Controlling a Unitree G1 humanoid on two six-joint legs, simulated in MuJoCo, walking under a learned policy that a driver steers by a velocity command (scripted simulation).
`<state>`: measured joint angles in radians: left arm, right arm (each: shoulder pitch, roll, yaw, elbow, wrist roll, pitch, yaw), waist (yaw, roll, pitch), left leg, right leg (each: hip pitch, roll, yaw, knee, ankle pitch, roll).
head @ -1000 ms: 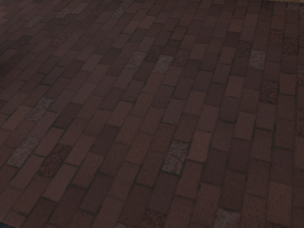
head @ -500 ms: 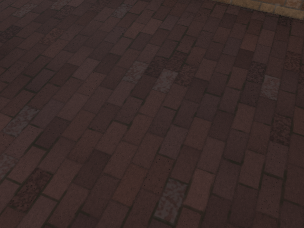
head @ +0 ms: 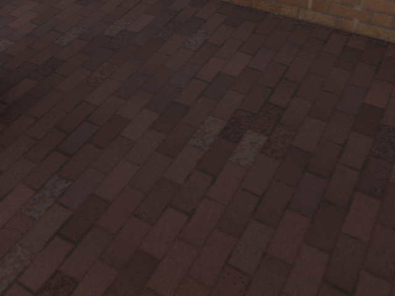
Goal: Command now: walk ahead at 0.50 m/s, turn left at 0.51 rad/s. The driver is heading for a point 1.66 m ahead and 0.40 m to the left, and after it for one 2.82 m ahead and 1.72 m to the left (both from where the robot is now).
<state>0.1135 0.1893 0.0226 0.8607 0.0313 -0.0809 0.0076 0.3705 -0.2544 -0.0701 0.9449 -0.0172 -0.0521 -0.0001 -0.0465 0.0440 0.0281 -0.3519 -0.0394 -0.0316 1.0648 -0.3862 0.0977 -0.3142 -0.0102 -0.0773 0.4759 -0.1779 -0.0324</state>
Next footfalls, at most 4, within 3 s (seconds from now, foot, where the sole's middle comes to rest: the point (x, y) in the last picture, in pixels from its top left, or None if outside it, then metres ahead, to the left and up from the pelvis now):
0.40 left None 0.31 0.15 -0.77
0.98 right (166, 248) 0.66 0.15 -0.77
1.52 left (113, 192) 0.92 0.37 -0.77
2.00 right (159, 145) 1.15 0.19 -0.77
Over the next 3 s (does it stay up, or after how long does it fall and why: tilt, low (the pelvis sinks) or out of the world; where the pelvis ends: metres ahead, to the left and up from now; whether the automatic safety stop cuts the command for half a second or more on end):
stays up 1.17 0.30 -0.01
